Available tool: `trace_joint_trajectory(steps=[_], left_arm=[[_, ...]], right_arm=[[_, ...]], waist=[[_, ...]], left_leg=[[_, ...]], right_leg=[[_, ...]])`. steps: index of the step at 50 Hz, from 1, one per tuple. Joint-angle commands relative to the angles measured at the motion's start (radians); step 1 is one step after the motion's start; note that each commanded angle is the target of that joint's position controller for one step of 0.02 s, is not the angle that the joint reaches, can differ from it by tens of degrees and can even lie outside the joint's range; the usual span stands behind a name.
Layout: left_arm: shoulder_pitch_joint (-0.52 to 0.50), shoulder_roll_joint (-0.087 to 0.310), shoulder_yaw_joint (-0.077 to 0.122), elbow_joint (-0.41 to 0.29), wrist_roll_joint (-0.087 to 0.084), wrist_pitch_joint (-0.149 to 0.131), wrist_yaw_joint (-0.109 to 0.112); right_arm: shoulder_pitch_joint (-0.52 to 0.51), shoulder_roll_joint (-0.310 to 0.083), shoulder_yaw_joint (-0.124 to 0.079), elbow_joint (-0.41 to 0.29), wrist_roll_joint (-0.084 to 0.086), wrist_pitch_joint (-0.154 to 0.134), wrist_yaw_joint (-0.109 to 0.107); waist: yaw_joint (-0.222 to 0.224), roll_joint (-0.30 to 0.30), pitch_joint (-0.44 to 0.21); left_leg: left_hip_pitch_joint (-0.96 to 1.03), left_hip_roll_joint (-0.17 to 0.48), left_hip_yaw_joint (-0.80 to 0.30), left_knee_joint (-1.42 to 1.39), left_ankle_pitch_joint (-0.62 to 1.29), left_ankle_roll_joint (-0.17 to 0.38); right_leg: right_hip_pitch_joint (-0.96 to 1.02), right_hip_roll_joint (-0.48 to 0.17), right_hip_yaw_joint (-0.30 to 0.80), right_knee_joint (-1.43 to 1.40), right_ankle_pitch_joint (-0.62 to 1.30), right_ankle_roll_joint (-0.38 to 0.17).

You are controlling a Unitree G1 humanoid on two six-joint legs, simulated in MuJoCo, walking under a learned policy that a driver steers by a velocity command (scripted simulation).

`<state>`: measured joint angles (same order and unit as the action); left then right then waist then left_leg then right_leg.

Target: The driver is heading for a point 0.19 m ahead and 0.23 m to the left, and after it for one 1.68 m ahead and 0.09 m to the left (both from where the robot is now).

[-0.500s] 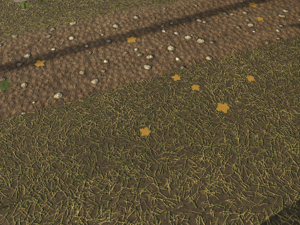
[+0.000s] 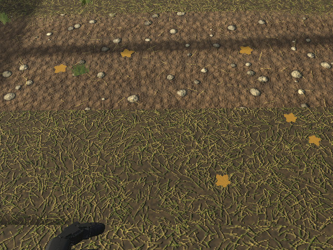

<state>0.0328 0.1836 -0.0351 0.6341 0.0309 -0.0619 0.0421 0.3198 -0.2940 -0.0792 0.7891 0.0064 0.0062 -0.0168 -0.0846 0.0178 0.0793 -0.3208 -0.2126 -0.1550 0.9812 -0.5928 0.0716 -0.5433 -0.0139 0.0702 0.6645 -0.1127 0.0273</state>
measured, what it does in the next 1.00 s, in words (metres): walks ahead, turning left: left foot, then right foot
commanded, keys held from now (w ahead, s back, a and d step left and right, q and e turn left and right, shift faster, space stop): q+shift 0.02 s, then w+q+shift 0.42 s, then q+shift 0.02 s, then e+shift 0.54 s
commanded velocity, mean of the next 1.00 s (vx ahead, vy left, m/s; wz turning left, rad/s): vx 0.43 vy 0.00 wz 0.33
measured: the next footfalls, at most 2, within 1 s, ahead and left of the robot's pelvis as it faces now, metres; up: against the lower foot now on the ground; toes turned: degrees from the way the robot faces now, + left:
left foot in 0.36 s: +0.03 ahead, +0.08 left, +0.00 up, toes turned +25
right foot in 0.76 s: +0.37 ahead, +0.12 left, +0.00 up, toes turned +27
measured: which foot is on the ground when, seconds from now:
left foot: up 0.00-0.34, down 0.36-0.74, up 0.76-1.00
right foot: down 0.00-0.34, up 0.36-0.74, down 0.76-1.00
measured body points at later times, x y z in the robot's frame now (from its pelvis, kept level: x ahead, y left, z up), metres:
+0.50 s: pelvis +0.07 +0.03 +0.02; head +0.07 +0.06 +0.46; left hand +0.16 +0.34 -0.07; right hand +0.23 -0.19 -0.09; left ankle -0.01 +0.06 -0.70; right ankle +0.20 -0.10 -0.62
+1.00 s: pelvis +0.24 +0.11 +0.03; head +0.30 +0.11 +0.48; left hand +0.23 +0.41 -0.08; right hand +0.50 -0.07 -0.07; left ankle +0.26 +0.30 -0.62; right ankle +0.34 +0.11 -0.70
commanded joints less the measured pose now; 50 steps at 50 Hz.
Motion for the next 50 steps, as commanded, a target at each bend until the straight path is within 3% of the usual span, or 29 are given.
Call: trace_joint_trajectory(steps=[1,2,3,4,5,8,11,14,16,17,18,19,20,21,23,24,26,28,31,33,36,37,38,39,40,42,43,47,50], left_arm=[[0.22,0.196,0.077,-0.042,-0.015,0.021,0.01],[0.167,0.135,0.063,-0.049,-0.005,0.034,0.015],[0.134,0.125,0.062,-0.046,0.008,0.048,0.017],[0.119,0.164,0.076,-0.04,0.016,0.058,0.019],[0.119,0.196,0.091,-0.03,0.017,0.06,0.012],[0.132,0.237,0.118,-0.019,0.006,0.04,-0.001],[0.083,0.288,0.142,-0.026,-0.009,0.029,-0.014],[0.051,0.304,0.153,-0.029,0.004,0.038,-0.021],[0.047,0.286,0.152,-0.031,-0.001,0.061,-0.032],[0.032,0.239,0.144,-0.034,0.005,0.079,-0.036],[-0.001,0.155,0.116,-0.044,0.003,0.098,-0.044],[-0.05,0.021,0.063,-0.083,0.022,0.112,-0.044],[-0.155,0.071,0.062,-0.241,0.04,0.091,-0.052],[-0.166,0.142,0.075,-0.253,0.048,0.056,-0.051],[-0.033,0.234,0.1,-0.139,0.047,0.03,-0.049],[0.048,0.252,0.108,-0.108,0.039,0.03,-0.056],[0.041,0.216,0.101,-0.08,0.022,0.042,-0.074],[0.013,0.154,0.079,-0.058,0.004,0.051,-0.086],[-0.068,0.103,0.06,-0.055,-0.015,0.052,-0.107],[-0.068,0.095,0.06,-0.045,-0.012,0.049,-0.108],[0.146,0.16,0.086,0.019,-0.007,0.042,-0.097],[0.298,0.17,0.095,0.061,-0.006,0.03,-0.092],[0.412,0.226,0.113,0.07,-0.005,0.021,-0.082],[0.355,0.336,0.135,0.035,-0.007,0.029,-0.08],[0.308,0.34,0.157,0.015,-0.06,0.047,-0.078],[0.232,0.225,0.127,-0.002,-0.042,0.075,-0.065],[0.225,0.208,0.122,0.004,-0.036,0.079,-0.063],[0.235,0.252,0.135,0.012,-0.029,0.078,-0.064],[0.245,0.285,0.146,0.003,-0.04,0.094,-0.051]], right_arm=[[0.085,-0.092,-0.027,-0.119,-0.047,0.012,0.001],[0.024,-0.082,-0.026,-0.139,-0.06,0.026,0.015],[-0.017,-0.071,-0.024,-0.161,-0.056,0.039,0.033],[-0.026,-0.069,-0.018,-0.186,-0.051,0.059,0.054],[-0.03,-0.063,-0.01,-0.205,-0.047,0.073,0.067],[-0.061,-0.06,0.005,-0.248,-0.043,0.083,0.086],[-0.041,-0.079,0.012,-0.252,-0.032,0.092,0.105],[-0.024,-0.115,0.004,-0.235,-0.011,0.089,0.105],[0.023,-0.082,0.017,-0.209,0.003,0.086,0.095],[0.125,-0.074,0.018,-0.145,0.004,0.079,0.087],[0.2,-0.049,0.031,-0.103,-0.001,0.069,0.08],[0.164,-0.065,0.062,-0.151,0.013,0.053,0.077],[0.094,-0.212,0.02,-0.219,0.0,0.043,0.053],[0.033,-0.258,-0.005,-0.239,-0.038,0.03,0.019],[0.017,-0.226,-0.007,-0.236,-0.058,0.011,0.004],[0.057,-0.212,-0.004,-0.207,-0.048,-0.005,-0.002],[0.099,-0.142,0.019,-0.14,-0.022,-0.029,-0.004],[0.136,-0.116,0.022,-0.099,-0.012,-0.039,0.003],[0.18,-0.098,0.026,-0.057,-0.018,-0.037,0.014],[0.179,-0.087,0.032,-0.044,-0.023,-0.038,0.011],[0.107,-0.123,0.019,-0.054,-0.03,-0.041,-0.015],[0.048,-0.146,0.009,-0.073,-0.02,-0.04,-0.023],[0.025,-0.138,0.007,-0.112,-0.013,-0.046,-0.023],[0.15,-0.035,0.021,-0.144,-0.028,-0.041,-0.003],[0.184,-0.081,0.028,-0.129,-0.055,-0.028,-0.004],[0.016,-0.121,0.025,-0.15,-0.057,-0.021,-0.01],[-0.025,-0.109,0.028,-0.161,-0.057,-0.008,-0.012],[-0.047,-0.082,0.039,-0.164,-0.058,0.043,-0.017],[-0.124,-0.093,0.036,-0.184,-0.051,0.054,-0.021]], waist=[[0.083,-0.167,-0.376],[0.079,-0.126,-0.291],[0.074,-0.156,-0.223],[0.058,-0.228,-0.174],[0.045,-0.241,-0.145],[0.026,-0.185,-0.149],[-0.009,-0.186,-0.161],[-0.011,-0.199,-0.16],[-0.024,-0.099,-0.128],[-0.057,0.062,-0.084],[-0.094,0.244,0.023],[-0.054,0.282,0.107],[-0.049,0.319,0.028],[-0.004,0.169,0.055],[0.04,0.029,-0.012],[0.065,0.029,-0.039],[0.074,0.005,-0.014],[0.052,0.008,-0.023],[0.007,0.057,-0.015],[0.004,0.07,-0.026],[0.112,0.092,-0.115],[0.195,0.079,-0.174],[0.238,-0.006,-0.269],[0.095,-0.22,-0.359],[0.109,-0.179,-0.463],[0.099,-0.034,-0.179],[0.078,-0.01,-0.115],[0.054,-0.038,-0.136],[0.081,-0.076,-0.162]], left_leg=[[-0.402,0.091,0.091,0.498,-0.084,-0.068],[-0.429,0.141,0.098,0.488,0.03,-0.07],[-0.429,0.169,0.107,0.472,0.102,-0.072],[-0.394,0.183,0.127,0.461,0.148,-0.073],[-0.359,0.189,0.145,0.449,0.189,-0.069],[-0.309,0.218,0.16,0.315,0.259,-0.052],[-0.084,0.24,0.194,0.061,0.259,-0.025],[0.08,0.222,0.301,-0.12,0.165,0.002],[0.147,0.229,0.329,-0.302,0.197,0.03],[0.22,0.186,0.33,-0.389,0.172,0.047],[0.247,0.202,0.169,-0.379,0.073,0.093],[0.133,0.32,-0.135,-0.361,-0.062,0.123],[0.153,0.465,-0.619,-0.784,-0.221,0.24],[0.161,0.539,-0.774,-0.892,-0.354,0.275],[0.184,0.44,-0.567,-0.783,-0.171,0.25],[0.201,0.427,-0.469,-0.765,-0.029,0.24],[0.222,0.379,-0.268,-0.713,0.495,0.197],[0.271,0.321,-0.08,-0.657,0.893,0.132],[0.315,0.308,0.036,-0.645,1.026,0.073],[0.295,0.325,0.074,-0.635,1.084,0.052],[0.335,0.334,0.129,-0.4,1.316,0.018],[0.304,0.313,0.167,-0.194,1.286,0.002],[0.136,0.229,0.219,0.148,0.927,-0.029],[-0.246,0.029,0.186,0.499,-0.012,-0.085],[-0.339,0.09,0.051,0.552,0.026,-0.064],[-0.383,0.16,0.06,0.434,0.134,-0.071],[-0.354,0.185,0.065,0.35,0.159,-0.084],[-0.231,0.2,0.089,0.173,0.23,-0.123],[-0.272,0.21,0.059,0.097,0.315,-0.14]], right_leg=[[0.622,-0.478,0.574,-0.223,0.459,-0.325],[0.52,-0.39,0.452,-0.268,-0.036,-0.264],[0.414,-0.325,0.364,-0.335,-0.368,-0.206],[0.292,-0.293,0.297,-0.4,-0.527,-0.17],[0.206,-0.277,0.24,-0.439,-0.601,-0.145],[0.147,-0.299,0.135,-0.492,-0.646,-0.115],[0.051,-0.299,-0.053,-0.532,-0.56,-0.051],[0.071,-0.291,-0.181,-0.513,-0.478,-0.018],[0.091,-0.295,-0.238,-0.36,-0.509,-0.01],[0.027,-0.237,-0.304,-0.113,-0.535,0.002],[-0.232,-0.15,-0.321,0.324,-0.646,0.008],[-0.501,-0.092,-0.204,0.675,-0.557,0.013],[-0.644,-0.048,-0.045,0.616,-0.414,0.053],[-0.686,-0.073,-0.008,0.643,-0.275,0.06],[-0.536,-0.077,-0.002,0.6,-0.164,0.07],[-0.458,-0.088,-0.013,0.541,-0.123,0.062],[-0.35,-0.082,-0.057,0.42,-0.037,0.046],[-0.231,-0.054,-0.113,0.265,0.006,0.019],[-0.12,0.0,-0.173,0.054,0.064,-0.038],[-0.01,0.044,-0.189,-0.01,0.093,-0.081],[0.178,0.115,-0.167,-0.058,0.003,-0.143],[0.321,0.114,-0.146,-0.164,0.083,-0.159],[0.529,-0.04,0.078,-0.183,0.28,-0.207],[0.796,-0.31,0.577,-0.132,0.775,-0.384],[0.825,-0.317,0.701,-0.233,0.442,-0.456],[0.53,-0.224,0.525,-0.33,0.145,-0.389],[0.413,-0.174,0.467,-0.357,0.166,-0.351],[0.244,-0.069,0.345,-0.357,0.336,-0.263],[0.249,-0.037,0.386,-0.379,0.099,-0.196]])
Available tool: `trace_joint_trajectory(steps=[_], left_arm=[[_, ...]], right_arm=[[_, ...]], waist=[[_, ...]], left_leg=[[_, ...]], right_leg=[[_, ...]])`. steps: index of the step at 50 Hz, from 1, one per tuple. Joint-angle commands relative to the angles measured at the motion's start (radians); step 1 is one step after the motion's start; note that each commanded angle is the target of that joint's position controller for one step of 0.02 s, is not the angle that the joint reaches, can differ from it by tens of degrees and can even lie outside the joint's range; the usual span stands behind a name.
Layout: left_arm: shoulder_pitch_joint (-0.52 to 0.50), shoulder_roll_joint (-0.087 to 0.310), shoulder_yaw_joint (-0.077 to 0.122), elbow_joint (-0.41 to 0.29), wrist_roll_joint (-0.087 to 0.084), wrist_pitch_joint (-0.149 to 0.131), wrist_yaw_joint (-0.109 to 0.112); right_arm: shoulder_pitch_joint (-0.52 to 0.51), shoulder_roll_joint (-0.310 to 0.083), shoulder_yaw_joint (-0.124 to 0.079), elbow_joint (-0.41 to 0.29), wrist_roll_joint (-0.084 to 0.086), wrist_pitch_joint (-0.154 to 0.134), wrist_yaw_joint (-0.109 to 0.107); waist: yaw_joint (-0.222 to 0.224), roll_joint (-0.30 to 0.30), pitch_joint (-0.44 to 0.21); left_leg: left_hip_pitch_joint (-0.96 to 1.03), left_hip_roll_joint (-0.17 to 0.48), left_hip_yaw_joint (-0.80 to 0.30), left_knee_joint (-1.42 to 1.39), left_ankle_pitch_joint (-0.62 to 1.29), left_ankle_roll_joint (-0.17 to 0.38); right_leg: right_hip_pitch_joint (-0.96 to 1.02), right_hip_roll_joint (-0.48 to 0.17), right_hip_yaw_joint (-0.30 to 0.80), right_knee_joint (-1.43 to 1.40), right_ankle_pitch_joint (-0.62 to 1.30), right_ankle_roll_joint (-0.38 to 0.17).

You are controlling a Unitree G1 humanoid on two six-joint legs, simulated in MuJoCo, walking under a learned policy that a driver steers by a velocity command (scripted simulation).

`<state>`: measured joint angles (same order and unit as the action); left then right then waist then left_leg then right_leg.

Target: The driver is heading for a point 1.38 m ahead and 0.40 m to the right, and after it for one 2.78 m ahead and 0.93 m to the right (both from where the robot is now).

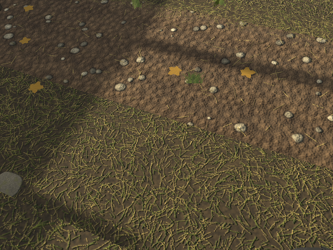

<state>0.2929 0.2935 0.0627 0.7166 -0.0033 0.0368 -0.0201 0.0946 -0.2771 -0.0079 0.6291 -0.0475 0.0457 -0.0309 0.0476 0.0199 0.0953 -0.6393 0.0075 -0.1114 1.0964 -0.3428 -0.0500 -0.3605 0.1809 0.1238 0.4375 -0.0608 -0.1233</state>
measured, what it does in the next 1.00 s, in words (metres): steps to the left, turning right: left foot, then right foot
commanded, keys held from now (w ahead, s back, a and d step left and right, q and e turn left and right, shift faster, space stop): e+shift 0.56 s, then shift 0.44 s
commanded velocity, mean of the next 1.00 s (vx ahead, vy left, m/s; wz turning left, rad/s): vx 0.02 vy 0.00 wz -0.70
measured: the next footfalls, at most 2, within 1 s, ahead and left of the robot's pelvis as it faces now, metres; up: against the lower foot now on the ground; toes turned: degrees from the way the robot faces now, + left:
left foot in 0.36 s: +0.20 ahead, +0.14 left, +0.00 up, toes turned -31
right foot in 0.94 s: +0.03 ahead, +0.02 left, +0.00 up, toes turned -40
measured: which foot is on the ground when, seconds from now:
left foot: up 0.00-0.34, down 0.36-0.94, up 0.96-1.00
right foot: down 0.00-0.36, up 0.38-0.92, down 0.94-1.00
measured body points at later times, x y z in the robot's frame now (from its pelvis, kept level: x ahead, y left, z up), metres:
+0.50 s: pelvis +0.09 +0.10 +0.01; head +0.13 +0.12 +0.46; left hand +0.33 +0.33 -0.10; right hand +0.14 -0.23 -0.05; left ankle +0.17 +0.16 -0.73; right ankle +0.04 -0.03 -0.65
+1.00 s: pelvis +0.08 +0.10 +0.01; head +0.08 +0.08 +0.46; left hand +0.36 +0.19 -0.10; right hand -0.05 -0.15 -0.13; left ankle +0.16 +0.17 -0.72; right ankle +0.00 +0.05 -0.73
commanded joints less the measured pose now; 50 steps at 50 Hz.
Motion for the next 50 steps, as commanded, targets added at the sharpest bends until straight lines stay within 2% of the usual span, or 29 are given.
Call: trace_joint_trajectory(steps=[1,4,7,9,11,14,16,17,18,19,20,21,22,23,25,26,28,31,35,38,40,43,44,45,46,47,48,49,50], left_arm=[[-0.013,0.182,0.052,-0.085,-0.008,0.004,0.014],[0.011,0.198,0.061,-0.091,-0.011,0.023,0.023],[0.038,0.216,0.073,-0.093,-0.007,0.035,0.03],[0.031,0.225,0.078,-0.1,-0.004,0.037,0.033],[0.022,0.229,0.081,-0.107,0.004,0.038,0.028],[-0.034,0.242,0.083,-0.127,0.014,0.035,0.016],[-0.082,0.23,0.077,-0.136,0.009,0.03,0.016],[-0.052,0.205,0.07,-0.122,0.002,0.023,0.02],[0.043,0.144,0.056,-0.105,-0.011,0.014,0.025],[0.04,0.138,0.059,-0.126,-0.015,0.011,0.025],[-0.017,0.251,0.082,-0.12,0.019,0.008,0.024],[-0.013,0.256,0.088,-0.113,0.026,0.017,0.014],[0.007,0.239,0.084,-0.1,0.021,0.03,0.002],[0.035,0.231,0.08,-0.086,0.012,0.04,-0.007],[0.041,0.232,0.076,-0.08,0.002,0.053,-0.015],[0.053,0.23,0.071,-0.073,0.001,0.058,-0.009],[0.012,0.216,0.062,-0.074,-0.001,0.066,-0.01],[-0.041,0.184,0.048,-0.072,-0.001,0.068,-0.011],[-0.065,0.153,0.036,-0.053,0.002,0.069,-0.003],[-0.097,0.121,0.02,-0.048,0.008,0.069,0.002],[-0.122,0.095,0.006,-0.049,0.005,0.067,0.004],[-0.127,0.079,-0.009,-0.038,0.001,0.059,0.012],[-0.101,0.068,-0.015,-0.022,0.002,0.054,0.014],[-0.063,0.06,-0.021,-0.002,0.008,0.046,0.016],[-0.058,0.086,-0.021,0.004,0.021,0.035,0.019],[-0.054,0.144,-0.018,-0.005,0.042,0.024,0.023],[-0.113,0.218,0.002,-0.009,0.029,0.019,0.023],[-0.117,0.161,-0.008,-0.002,0.028,0.007,0.028],[-0.158,0.117,-0.024,0.001,0.022,-0.002,0.034]], right_arm=[[0.072,-0.113,-0.036,-0.03,0.006,0.018,-0.006],[-0.009,-0.123,-0.038,-0.038,0.016,0.013,-0.008],[-0.071,-0.12,-0.036,-0.047,0.021,-0.004,0.001],[-0.09,-0.129,-0.035,-0.044,0.027,-0.017,0.004],[-0.106,-0.129,-0.032,-0.045,0.032,-0.031,0.007],[-0.071,-0.14,-0.031,-0.038,0.044,-0.044,-0.001],[0.003,-0.151,-0.037,-0.025,0.055,-0.048,-0.017],[0.018,-0.17,-0.042,-0.023,0.052,-0.052,-0.028],[0.028,-0.221,-0.051,-0.046,0.046,-0.049,-0.035],[-0.014,-0.291,-0.057,-0.084,0.037,-0.037,-0.032],[-0.006,-0.236,-0.052,-0.059,0.025,-0.03,-0.022],[-0.039,-0.184,-0.039,-0.06,0.029,-0.028,-0.015],[-0.068,-0.159,-0.031,-0.067,0.029,-0.027,-0.008],[-0.081,-0.152,-0.027,-0.078,0.027,-0.026,-0.009],[-0.06,-0.129,-0.02,-0.082,0.029,-0.027,-0.009],[-0.04,-0.123,-0.02,-0.085,0.026,-0.027,-0.004],[0.003,-0.122,-0.024,-0.073,0.023,-0.025,-0.003],[0.093,-0.135,-0.036,-0.031,0.024,-0.03,0.006],[0.122,-0.135,-0.046,0.0,0.026,-0.04,0.014],[0.123,-0.129,-0.049,0.016,0.026,-0.043,0.022],[0.133,-0.136,-0.052,0.029,0.025,-0.041,0.03],[0.149,-0.149,-0.059,0.052,0.024,-0.029,0.04],[0.152,-0.152,-0.061,0.062,0.029,-0.023,0.042],[0.157,-0.157,-0.064,0.073,0.036,-0.016,0.042],[0.191,-0.152,-0.067,0.087,0.04,-0.015,0.043],[0.206,-0.082,-0.05,0.066,0.035,-0.018,0.052],[0.159,-0.036,-0.035,0.03,0.043,-0.012,0.045],[0.131,-0.087,-0.044,0.04,0.034,0.0,0.043],[0.142,-0.089,-0.048,0.048,0.044,0.005,0.049]], waist=[[-0.04,-0.09,-0.173],[0.001,-0.121,-0.145],[0.038,-0.151,-0.132],[0.045,-0.162,-0.131],[0.048,-0.172,-0.131],[0.02,-0.19,-0.131],[-0.033,-0.189,-0.126],[-0.039,-0.111,-0.138],[-0.013,0.048,-0.211],[-0.022,0.168,-0.211],[-0.036,0.087,-0.163],[-0.006,0.074,-0.132],[0.006,0.086,-0.116],[0.017,0.116,-0.123],[0.011,0.12,-0.125],[0.009,0.115,-0.126],[-0.02,0.121,-0.104],[-0.059,0.134,-0.113],[-0.057,0.125,-0.134],[-0.058,0.124,-0.138],[-0.065,0.136,-0.15],[-0.064,0.156,-0.153],[-0.044,0.146,-0.156],[-0.021,0.133,-0.158],[-0.023,0.088,-0.163],[-0.041,-0.106,-0.195],[-0.041,-0.245,-0.093],[-0.02,-0.164,-0.096],[-0.047,-0.156,-0.105]], left_leg=[[0.024,-0.01,0.004,-0.039,0.085,-0.024],[-0.035,-0.015,-0.028,-0.114,0.113,-0.036],[-0.062,-0.036,-0.041,-0.195,0.095,-0.027],[-0.037,-0.052,-0.059,-0.277,0.078,-0.012],[0.026,-0.078,-0.056,-0.343,0.044,0.006],[0.214,-0.111,-0.054,-0.482,0.025,0.027],[0.434,-0.097,-0.054,-0.684,0.111,0.032],[0.577,-0.035,-0.076,-0.795,0.163,0.044],[0.72,0.167,-0.238,-0.838,0.016,0.082],[0.705,0.367,-0.477,-0.887,-0.048,0.174],[0.573,0.337,-0.425,-0.882,0.087,0.204],[0.506,0.271,-0.294,-0.857,0.182,0.19],[0.463,0.213,-0.186,-0.844,0.264,0.183],[0.453,0.186,-0.12,-0.838,0.321,0.179],[0.447,0.176,-0.038,-0.821,0.435,0.194],[0.452,0.186,-0.015,-0.821,0.418,0.195],[0.501,0.187,0.015,-0.819,0.394,0.19],[0.577,0.216,-0.011,-0.814,0.412,0.2],[0.613,0.259,-0.028,-0.812,0.378,0.239],[0.573,0.265,-0.012,-0.81,0.323,0.26],[0.538,0.262,0.001,-0.804,0.289,0.269],[0.508,0.261,0.008,-0.777,0.355,0.275],[0.499,0.251,0.025,-0.747,0.405,0.263],[0.468,0.235,0.054,-0.708,0.442,0.232],[0.396,0.216,0.083,-0.67,0.388,0.171],[0.251,0.135,0.164,-0.497,0.164,0.102],[0.154,-0.001,0.198,-0.458,-0.169,0.064],[0.171,0.028,0.111,-0.339,-0.179,0.056],[0.166,0.018,0.093,-0.301,-0.148,0.055]], right_leg=[[0.076,-0.223,0.359,-0.166,-0.069,-0.029],[0.137,-0.206,0.439,-0.195,-0.307,-0.017],[0.229,-0.197,0.498,-0.184,-0.326,-0.024],[0.265,-0.191,0.526,-0.166,-0.31,-0.033],[0.259,-0.187,0.551,-0.138,-0.257,-0.047],[0.17,-0.182,0.591,-0.102,-0.119,-0.031],[0.049,-0.144,0.611,-0.085,-0.176,0.035],[-0.044,-0.09,0.56,-0.016,-0.385,0.087],[-0.126,-0.009,0.385,0.206,-0.559,0.136],[-0.273,0.084,0.141,0.464,-0.608,0.158],[-0.262,0.002,0.099,0.567,-0.475,0.167],[-0.219,-0.032,0.083,0.632,-0.394,0.164],[-0.205,-0.04,0.06,0.717,-0.345,0.165],[-0.199,-0.048,0.031,0.8,-0.32,0.167],[-0.204,-0.074,-0.009,0.892,-0.296,0.177],[-0.203,-0.094,-0.011,0.88,-0.29,0.184],[-0.241,-0.119,-0.042,0.827,-0.281,0.194],[-0.25,-0.128,-0.044,0.722,-0.307,0.2],[-0.213,-0.129,-0.032,0.607,-0.347,0.183],[-0.132,-0.142,-0.06,0.483,-0.375,0.164],[-0.048,-0.145,-0.092,0.385,-0.414,0.145],[0.051,-0.133,-0.141,0.222,-0.41,0.116],[0.105,-0.13,-0.156,0.111,-0.346,0.102],[0.192,-0.127,-0.168,-0.049,-0.228,0.087],[0.291,-0.173,-0.089,-0.166,-0.128,0.07],[0.41,-0.393,0.18,-0.229,-0.136,0.029],[0.268,-0.517,0.3,-0.175,0.189,-0.088],[0.268,-0.502,0.243,-0.155,0.269,-0.128],[0.274,-0.461,0.182,-0.165,0.273,-0.121]])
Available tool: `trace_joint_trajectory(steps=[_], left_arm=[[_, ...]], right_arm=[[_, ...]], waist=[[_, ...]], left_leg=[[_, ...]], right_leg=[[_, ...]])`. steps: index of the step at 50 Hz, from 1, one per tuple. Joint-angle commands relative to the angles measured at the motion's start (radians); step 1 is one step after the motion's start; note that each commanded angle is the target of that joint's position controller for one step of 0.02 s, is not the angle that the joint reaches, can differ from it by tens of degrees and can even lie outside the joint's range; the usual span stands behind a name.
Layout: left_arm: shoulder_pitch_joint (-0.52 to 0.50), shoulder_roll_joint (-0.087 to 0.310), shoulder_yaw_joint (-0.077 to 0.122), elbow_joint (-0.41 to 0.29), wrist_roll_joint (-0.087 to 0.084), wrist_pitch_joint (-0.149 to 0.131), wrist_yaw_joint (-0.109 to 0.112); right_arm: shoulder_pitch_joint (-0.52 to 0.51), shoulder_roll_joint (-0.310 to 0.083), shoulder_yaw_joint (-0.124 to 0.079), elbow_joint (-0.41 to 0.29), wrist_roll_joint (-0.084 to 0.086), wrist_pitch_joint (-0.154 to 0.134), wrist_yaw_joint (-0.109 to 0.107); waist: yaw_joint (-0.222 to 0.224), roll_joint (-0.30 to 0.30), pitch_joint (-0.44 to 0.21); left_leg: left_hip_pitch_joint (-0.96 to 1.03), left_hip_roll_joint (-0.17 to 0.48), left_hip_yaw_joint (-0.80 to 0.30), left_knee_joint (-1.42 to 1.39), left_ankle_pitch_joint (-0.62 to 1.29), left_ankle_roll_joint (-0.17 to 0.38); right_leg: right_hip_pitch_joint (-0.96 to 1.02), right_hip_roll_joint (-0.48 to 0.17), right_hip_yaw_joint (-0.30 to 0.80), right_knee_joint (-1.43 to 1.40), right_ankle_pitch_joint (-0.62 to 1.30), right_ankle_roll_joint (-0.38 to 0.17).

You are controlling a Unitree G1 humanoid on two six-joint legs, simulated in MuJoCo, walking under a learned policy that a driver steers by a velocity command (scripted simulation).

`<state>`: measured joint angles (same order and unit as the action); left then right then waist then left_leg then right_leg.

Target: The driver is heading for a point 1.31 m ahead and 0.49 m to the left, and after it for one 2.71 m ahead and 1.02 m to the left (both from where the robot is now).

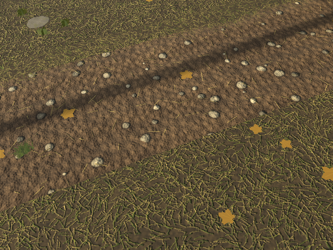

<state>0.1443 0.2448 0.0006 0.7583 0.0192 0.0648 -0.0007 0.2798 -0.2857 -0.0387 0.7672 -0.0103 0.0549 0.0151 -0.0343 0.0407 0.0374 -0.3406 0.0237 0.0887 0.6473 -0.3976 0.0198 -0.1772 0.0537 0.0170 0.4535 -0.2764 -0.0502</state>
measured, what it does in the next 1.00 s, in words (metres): steps on the spot: left foot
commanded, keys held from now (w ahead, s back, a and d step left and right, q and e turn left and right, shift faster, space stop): shift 1.00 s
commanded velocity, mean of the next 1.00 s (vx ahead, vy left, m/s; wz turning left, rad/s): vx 0.00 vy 0.00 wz -0.04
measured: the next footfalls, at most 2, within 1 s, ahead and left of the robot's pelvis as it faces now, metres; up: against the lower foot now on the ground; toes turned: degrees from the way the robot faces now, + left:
left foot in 0.24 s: +0.04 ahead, +0.12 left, +0.00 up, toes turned -2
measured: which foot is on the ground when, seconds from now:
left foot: up 0.00-0.22, down 0.24-1.00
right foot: down 0.00-1.00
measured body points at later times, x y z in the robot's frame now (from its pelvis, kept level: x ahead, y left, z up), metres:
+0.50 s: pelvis -0.01 +0.02 +0.01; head -0.01 +0.03 +0.46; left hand +0.08 +0.28 -0.14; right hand +0.08 -0.24 -0.12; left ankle +0.00 +0.12 -0.74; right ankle -0.02 -0.10 -0.74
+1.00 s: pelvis -0.01 +0.03 +0.01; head +0.00 +0.04 +0.46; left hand +0.03 +0.27 -0.15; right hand +0.03 -0.22 -0.14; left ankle +0.00 +0.12 -0.74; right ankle -0.02 -0.10 -0.74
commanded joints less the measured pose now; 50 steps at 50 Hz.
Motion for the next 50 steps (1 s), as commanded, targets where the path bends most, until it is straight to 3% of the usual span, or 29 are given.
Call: trace_joint_trajectory(steps=[1,3,4,8,10,11,12,13,14,15,16,31,50], left_arm=[[-0.045,0.137,0.028,-0.035,0.001,-0.031,0.02],[-0.053,0.118,0.02,-0.017,-0.008,-0.041,0.028],[-0.048,0.111,0.017,-0.008,-0.01,-0.042,0.026],[-0.03,0.13,0.02,0.037,-0.007,-0.037,0.018],[-0.049,0.135,0.021,0.053,-0.01,-0.034,0.021],[-0.061,0.133,0.02,0.06,-0.015,-0.035,0.024],[-0.044,0.109,0.012,0.068,-0.016,-0.04,0.025],[0.005,0.098,0.011,0.083,-0.019,-0.042,0.021],[-0.013,0.113,0.013,0.108,-0.012,-0.038,0.023],[-0.032,0.123,0.017,0.12,-0.009,-0.034,0.024],[-0.036,0.126,0.019,0.133,-0.01,-0.033,0.025],[0.007,0.104,0.007,0.301,-0.012,-0.041,0.034],[0.054,0.065,-0.014,0.389,-0.013,-0.049,0.043]], right_arm=[[-0.02,-0.087,-0.021,-0.07,0.012,-0.004,0.004],[0.007,-0.092,-0.023,-0.048,-0.008,-0.001,0.001],[0.009,-0.081,-0.019,-0.043,-0.008,0.001,0.001],[-0.037,-0.05,-0.003,-0.046,0.005,0.008,-0.007],[-0.024,-0.04,0.002,-0.033,0.004,0.004,-0.016],[-0.009,-0.034,0.007,-0.022,-0.003,-0.004,-0.021],[-0.003,-0.054,0.007,-0.017,-0.018,-0.019,-0.029],[-0.055,-0.128,-0.008,-0.014,-0.011,-0.026,-0.03],[-0.067,-0.104,-0.006,-0.007,-0.003,-0.029,-0.02],[-0.067,-0.075,0.004,0.001,-0.004,-0.035,-0.015],[-0.069,-0.069,0.006,0.008,-0.004,-0.037,-0.015],[-0.075,-0.067,0.022,0.142,-0.002,-0.051,-0.03],[-0.027,-0.029,0.045,0.276,0.001,-0.059,-0.036]], waist=[[0.014,-0.168,-0.038],[0.006,-0.185,-0.06],[0.009,-0.174,-0.073],[0.041,-0.177,-0.068],[0.024,-0.157,-0.064],[0.007,-0.135,-0.066],[0.014,-0.091,-0.085],[0.073,0.026,-0.053],[0.044,0.042,-0.044],[0.03,0.034,-0.025],[0.027,0.031,-0.023],[0.03,-0.03,-0.029],[0.032,-0.033,-0.017]], left_leg=[[-0.113,0.006,-0.116,0.143,-0.045,-0.02],[-0.072,-0.007,-0.101,0.148,0.012,-0.029],[-0.041,-0.013,-0.096,0.132,0.016,-0.033],[0.045,-0.028,-0.08,-0.015,0.024,-0.027],[0.118,-0.029,-0.074,-0.166,0.111,-0.013],[0.202,-0.008,-0.094,-0.276,0.249,-0.005],[0.299,0.061,-0.17,-0.307,0.336,0.004],[0.259,0.098,-0.222,-0.262,0.4,0.031],[0.2,0.093,-0.22,-0.271,0.361,0.045],[0.177,0.086,-0.215,-0.287,0.333,0.041],[0.17,0.079,-0.212,-0.299,0.317,0.037],[0.197,0.076,-0.223,-0.354,0.25,0.047],[0.2,0.06,-0.213,-0.349,0.3,0.047]], right_leg=[[0.08,-0.285,0.231,-0.185,0.498,-0.163],[0.102,-0.228,0.155,-0.144,0.666,-0.137],[0.099,-0.218,0.134,-0.128,0.698,-0.132],[0.065,-0.211,0.154,-0.1,0.597,-0.13],[0.035,-0.205,0.177,-0.087,0.489,-0.11],[-0.012,-0.196,0.185,-0.087,0.391,-0.08],[-0.072,-0.176,0.191,-0.091,0.274,-0.042],[-0.084,-0.101,0.146,-0.124,0.147,-0.019],[-0.029,-0.082,0.124,-0.14,0.099,-0.006],[-0.007,-0.082,0.122,-0.132,0.111,0.001],[0.009,-0.085,0.12,-0.124,0.134,0.003],[0.001,-0.106,0.115,-0.15,0.152,0.021],[0.0,-0.119,0.107,-0.15,0.171,0.024]])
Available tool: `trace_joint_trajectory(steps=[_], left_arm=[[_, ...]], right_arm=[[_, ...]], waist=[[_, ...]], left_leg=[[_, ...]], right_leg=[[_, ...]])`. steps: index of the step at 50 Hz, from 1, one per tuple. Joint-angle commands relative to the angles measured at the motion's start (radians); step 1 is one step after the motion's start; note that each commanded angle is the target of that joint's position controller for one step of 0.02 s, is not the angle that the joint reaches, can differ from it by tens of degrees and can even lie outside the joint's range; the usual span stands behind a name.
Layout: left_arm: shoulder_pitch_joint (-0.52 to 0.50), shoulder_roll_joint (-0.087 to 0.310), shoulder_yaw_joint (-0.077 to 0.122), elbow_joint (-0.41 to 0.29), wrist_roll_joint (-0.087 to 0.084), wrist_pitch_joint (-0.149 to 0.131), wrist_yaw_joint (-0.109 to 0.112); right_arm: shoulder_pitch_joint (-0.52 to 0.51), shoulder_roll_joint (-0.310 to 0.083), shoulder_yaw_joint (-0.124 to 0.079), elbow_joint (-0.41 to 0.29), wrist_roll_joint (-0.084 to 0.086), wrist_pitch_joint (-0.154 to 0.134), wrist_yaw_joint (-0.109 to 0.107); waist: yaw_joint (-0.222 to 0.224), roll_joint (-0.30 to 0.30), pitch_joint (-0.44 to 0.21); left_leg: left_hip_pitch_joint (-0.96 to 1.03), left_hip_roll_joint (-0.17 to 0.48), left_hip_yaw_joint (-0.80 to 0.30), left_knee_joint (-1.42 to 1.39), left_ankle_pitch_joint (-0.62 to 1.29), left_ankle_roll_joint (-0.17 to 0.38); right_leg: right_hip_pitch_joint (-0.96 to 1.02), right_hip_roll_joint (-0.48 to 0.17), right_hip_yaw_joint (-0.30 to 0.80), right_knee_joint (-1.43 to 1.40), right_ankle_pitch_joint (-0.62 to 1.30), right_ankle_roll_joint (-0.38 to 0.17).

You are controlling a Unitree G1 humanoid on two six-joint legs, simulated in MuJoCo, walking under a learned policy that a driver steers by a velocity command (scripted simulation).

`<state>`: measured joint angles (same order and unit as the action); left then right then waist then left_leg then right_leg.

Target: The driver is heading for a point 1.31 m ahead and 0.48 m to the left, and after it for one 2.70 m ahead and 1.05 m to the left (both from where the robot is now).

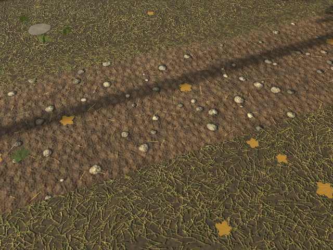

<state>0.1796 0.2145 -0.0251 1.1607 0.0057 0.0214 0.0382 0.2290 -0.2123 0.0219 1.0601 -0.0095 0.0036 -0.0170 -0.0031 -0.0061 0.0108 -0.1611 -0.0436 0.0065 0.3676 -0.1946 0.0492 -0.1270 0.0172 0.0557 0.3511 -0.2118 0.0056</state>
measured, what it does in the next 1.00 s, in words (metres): walks ahead, turning left: right foot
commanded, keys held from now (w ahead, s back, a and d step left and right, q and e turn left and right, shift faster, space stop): shift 0.22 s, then w+shift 0.32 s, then w+q+shift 0.46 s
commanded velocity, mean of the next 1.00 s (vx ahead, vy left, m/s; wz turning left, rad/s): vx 0.55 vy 0.00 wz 0.26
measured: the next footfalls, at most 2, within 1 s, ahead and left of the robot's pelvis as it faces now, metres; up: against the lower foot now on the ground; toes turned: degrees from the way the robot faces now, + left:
right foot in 0.56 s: +0.13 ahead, -0.16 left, +0.00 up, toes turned -4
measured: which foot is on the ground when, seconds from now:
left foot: down 0.00-0.54, up 0.56-1.00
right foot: down 0.00-0.28, up 0.30-0.54, down 0.56-1.00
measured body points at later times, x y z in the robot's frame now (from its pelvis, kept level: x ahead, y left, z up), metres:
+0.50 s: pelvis +0.05 -0.03 +0.00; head +0.05 -0.04 +0.45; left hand +0.16 +0.23 -0.13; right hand +0.01 -0.29 -0.16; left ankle +0.00 +0.09 -0.75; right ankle +0.08 -0.15 -0.73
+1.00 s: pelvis +0.29 -0.06 -0.06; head +0.31 -0.05 +0.39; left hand +0.15 +0.16 -0.19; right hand +0.53 -0.25 -0.17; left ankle +0.45 +0.11 -0.74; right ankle +0.09 -0.16 -0.75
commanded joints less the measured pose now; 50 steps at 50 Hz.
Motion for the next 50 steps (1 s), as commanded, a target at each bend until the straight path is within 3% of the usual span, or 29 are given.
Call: trace_joint_trajectory(steps=[1,11,12,13,14,15,16,17,18,20,24,26,27,28,29,30,31,32,33,35,37,38,40,41,43,44,45,47,50], left_arm=[[0.021,0.093,0.011,-0.011,0.0,-0.006,0.004],[0.043,0.073,0.005,0.007,0.0,-0.007,0.007],[0.068,0.074,0.007,0.01,0.002,-0.005,0.007],[0.073,0.089,0.016,-0.001,0.008,-0.001,0.003],[0.027,0.109,0.025,-0.031,0.022,0.003,-0.006],[-0.04,0.083,0.023,-0.072,0.034,0.001,-0.015],[-0.126,0.067,0.019,-0.121,0.036,-0.008,-0.02],[-0.16,0.081,0.028,-0.145,0.03,-0.02,-0.024],[-0.153,0.088,0.033,-0.156,0.025,-0.032,-0.03],[-0.125,0.092,0.041,-0.169,0.013,-0.052,-0.045],[-0.102,0.076,0.045,-0.199,0.008,-0.047,-0.053],[0.022,0.087,0.058,-0.167,0.016,-0.047,-0.051],[0.129,0.102,0.068,-0.139,0.02,-0.054,-0.046],[0.294,0.178,0.091,-0.105,0.039,-0.072,-0.032],[0.326,0.275,0.109,-0.123,0.042,-0.083,-0.026],[0.224,0.258,0.112,-0.144,0.029,-0.083,-0.025],[0.117,0.205,0.103,-0.195,0.024,-0.092,-0.033],[0.059,0.18,0.101,-0.22,0.019,-0.102,-0.033],[0.029,0.164,0.098,-0.241,0.015,-0.112,-0.027],[0.07,0.141,0.1,-0.235,0.023,-0.127,-0.02],[0.117,0.156,0.109,-0.236,0.027,-0.138,-0.025],[0.172,0.152,0.113,-0.214,0.037,-0.148,-0.03],[0.202,0.131,0.11,-0.221,0.034,-0.153,-0.03],[0.206,0.078,0.098,-0.193,0.029,-0.172,-0.032],[0.276,0.088,0.099,-0.17,0.032,-0.193,-0.02],[0.262,0.095,0.101,-0.157,0.042,-0.205,-0.014],[0.291,0.088,0.101,-0.148,0.046,-0.213,-0.008],[0.324,0.078,0.095,-0.134,0.054,-0.211,0.002],[0.405,0.064,0.09,-0.1,0.046,-0.196,0.015]], right_arm=[[0.027,-0.1,-0.015,-0.012,0.0,-0.008,-0.004],[0.052,-0.08,-0.011,0.023,0.0,-0.01,-0.009],[0.079,-0.096,-0.019,0.032,-0.001,-0.006,-0.006],[0.105,-0.147,-0.04,0.036,-0.002,0.004,-0.003],[0.159,-0.181,-0.057,0.042,-0.007,0.014,0.002],[0.204,-0.2,-0.071,0.051,-0.006,0.02,0.002],[0.195,-0.176,-0.074,0.044,-0.008,0.018,0.001],[0.19,-0.158,-0.074,0.035,-0.019,0.006,0.002],[0.159,-0.162,-0.081,0.015,-0.024,-0.008,0.003],[0.098,-0.169,-0.09,-0.019,-0.011,-0.032,0.004],[0.033,-0.176,-0.102,-0.054,0.004,-0.045,0.008],[-0.004,-0.191,-0.11,-0.073,0.006,-0.045,0.012],[-0.034,-0.177,-0.107,-0.089,0.0,-0.048,0.013],[-0.075,-0.1,-0.087,-0.119,-0.008,-0.055,0.016],[-0.083,-0.03,-0.069,-0.174,-0.004,-0.065,0.019],[-0.1,-0.081,-0.078,-0.2,-0.011,-0.06,0.023],[-0.095,-0.106,-0.083,-0.195,-0.002,-0.057,0.028],[-0.055,-0.115,-0.09,-0.181,-0.009,-0.057,0.04],[-0.026,-0.114,-0.095,-0.167,-0.017,-0.051,0.05],[-0.062,-0.104,-0.096,-0.181,-0.028,-0.017,0.065],[-0.092,-0.1,-0.098,-0.202,-0.016,0.006,0.071],[-0.09,-0.11,-0.106,-0.199,-0.031,0.015,0.074],[-0.123,-0.108,-0.115,-0.211,-0.03,0.026,0.088],[-0.133,-0.115,-0.127,-0.212,-0.024,0.011,0.094],[-0.209,-0.11,-0.132,-0.227,-0.032,0.004,0.105],[-0.22,-0.111,-0.133,-0.24,-0.027,0.002,0.113],[-0.252,-0.101,-0.132,-0.247,-0.028,-0.001,0.123],[-0.277,-0.078,-0.124,-0.252,-0.038,-0.013,0.135],[-0.384,-0.074,-0.111,-0.287,-0.042,-0.028,0.144]], waist=[[0.001,0.013,0.011],[0.001,0.009,0.015],[-0.005,0.024,-0.032],[-0.014,0.066,-0.028],[-0.046,0.098,0.032],[-0.073,0.16,0.093],[-0.085,0.159,0.168],[-0.083,0.119,0.167],[-0.058,0.09,0.127],[-0.019,0.089,0.062],[0.014,0.148,0.066],[0.069,0.076,0.049],[0.12,0.016,0.031],[0.198,-0.202,-0.006],[0.175,-0.328,-0.02],[0.107,-0.188,0.019],[0.058,-0.097,0.031],[0.024,-0.072,0.018],[-0.003,-0.084,0.0],[0.01,-0.066,0.022],[0.022,-0.042,0.033],[0.025,-0.037,0.027],[0.032,-0.028,0.057],[-0.001,0.0,0.093],[0.04,-0.046,0.131],[0.014,-0.02,0.167],[0.035,-0.019,0.185],[0.05,-0.008,0.188],[0.098,-0.008,0.26]], left_leg=[[0.021,0.127,-0.13,-0.068,0.1,0.018],[0.027,0.125,-0.128,-0.058,0.13,0.02],[0.051,0.108,-0.132,-0.069,-0.077,0.03],[0.052,0.103,-0.168,-0.079,-0.386,0.062],[0.05,0.159,-0.273,-0.138,-0.631,0.106],[0.051,0.262,-0.417,-0.219,-0.766,0.163],[0.008,0.342,-0.5,-0.27,-0.707,0.2],[0.014,0.37,-0.529,-0.287,-0.607,0.214],[0.046,0.37,-0.508,-0.274,-0.518,0.21],[0.044,0.328,-0.403,-0.256,-0.417,0.176],[-0.181,0.242,-0.231,-0.219,-0.351,0.139],[-0.33,0.2,-0.176,-0.122,-0.382,0.128],[-0.434,0.164,-0.139,0.007,-0.37,0.117],[-0.567,0.052,-0.05,0.371,-0.302,0.08],[-0.756,-0.049,-0.04,0.657,-0.317,0.067],[-0.781,0.039,-0.151,0.743,-0.2,0.083],[-0.745,0.085,-0.165,0.738,-0.097,0.073],[-0.672,0.108,-0.161,0.701,-0.037,0.051],[-0.62,0.123,-0.144,0.683,0.001,0.028],[-0.58,0.118,-0.099,0.722,0.075,-0.001],[-0.587,0.113,-0.05,0.722,0.148,-0.008],[-0.622,0.125,-0.067,0.771,0.19,0.012],[-0.688,0.125,-0.074,0.785,0.234,0.028],[-0.699,0.125,-0.108,0.641,0.336,0.041],[-0.741,0.114,-0.052,0.615,0.402,0.06],[-0.695,0.125,-0.049,0.494,0.469,0.055],[-0.684,0.115,0.001,0.47,0.522,0.064],[-0.649,0.117,0.024,0.402,0.598,0.09],[-0.64,0.106,0.122,0.269,0.609,0.112]], right_leg=[[-0.05,-0.083,0.068,-0.047,0.107,-0.032],[-0.055,-0.085,0.064,-0.041,0.109,-0.03],[-0.051,-0.053,0.035,-0.011,-0.04,-0.039],[-0.108,-0.003,-0.007,0.07,-0.256,-0.059],[-0.248,0.02,-0.025,0.158,-0.378,-0.071],[-0.353,0.028,-0.085,0.264,-0.336,-0.073],[-0.427,-0.019,-0.095,0.359,-0.218,-0.068],[-0.483,-0.046,-0.065,0.445,-0.197,-0.063],[-0.51,-0.07,-0.041,0.487,-0.165,-0.06],[-0.466,-0.085,-0.047,0.444,-0.124,-0.057],[-0.174,-0.038,-0.133,0.241,-0.07,-0.045],[0.055,0.001,-0.182,0.175,-0.006,-0.038],[0.2,-0.009,-0.162,0.155,-0.059,-0.047],[0.335,-0.166,0.079,0.015,-0.286,-0.076],[0.343,-0.39,0.508,-0.187,-0.624,-0.131],[0.226,-0.443,0.536,-0.183,-0.628,-0.167],[0.153,-0.4,0.441,-0.165,-0.526,-0.145],[0.111,-0.351,0.332,-0.178,-0.423,-0.122],[0.089,-0.324,0.251,-0.196,-0.347,-0.108],[0.042,-0.283,0.085,-0.213,-0.166,-0.104],[0.059,-0.258,-0.018,-0.206,-0.034,-0.114],[0.118,-0.274,-0.035,-0.164,0.024,-0.114],[0.152,-0.272,-0.098,-0.114,0.1,-0.091],[0.166,-0.245,-0.13,-0.103,0.016,-0.066],[0.206,-0.266,-0.153,-0.097,0.013,-0.06],[0.127,-0.254,-0.198,-0.088,-0.059,-0.067],[0.126,-0.262,-0.223,-0.075,-0.059,-0.068],[0.142,-0.264,-0.286,0.0,-0.028,-0.051],[0.189,-0.265,-0.349,0.048,0.109,-0.029]])
Velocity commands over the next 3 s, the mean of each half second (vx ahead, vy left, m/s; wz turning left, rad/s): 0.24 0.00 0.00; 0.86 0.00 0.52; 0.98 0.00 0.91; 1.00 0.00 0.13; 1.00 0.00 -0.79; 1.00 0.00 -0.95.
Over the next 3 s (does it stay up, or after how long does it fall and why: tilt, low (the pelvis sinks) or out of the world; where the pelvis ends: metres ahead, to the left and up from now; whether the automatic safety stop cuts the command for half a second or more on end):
stays up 1.70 0.93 -0.18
